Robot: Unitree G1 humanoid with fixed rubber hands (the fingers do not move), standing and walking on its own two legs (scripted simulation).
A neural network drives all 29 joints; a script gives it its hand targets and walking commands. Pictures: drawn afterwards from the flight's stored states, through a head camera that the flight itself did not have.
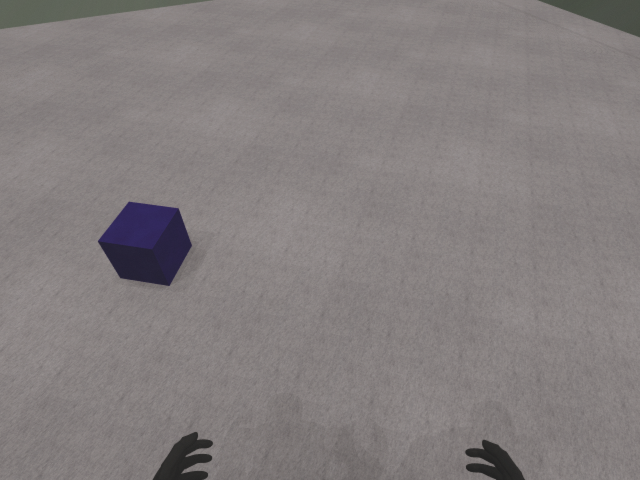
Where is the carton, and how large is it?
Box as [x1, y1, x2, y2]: [98, 202, 191, 285]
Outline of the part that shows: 128,202 101,236 98,242 120,277 169,285 191,245 178,208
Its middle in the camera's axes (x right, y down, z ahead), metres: -0.67 +0.02 +1.52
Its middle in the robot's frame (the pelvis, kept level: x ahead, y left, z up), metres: +1.09 +0.68 -0.65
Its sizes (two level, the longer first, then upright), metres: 0.216 0.208 0.215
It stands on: the floor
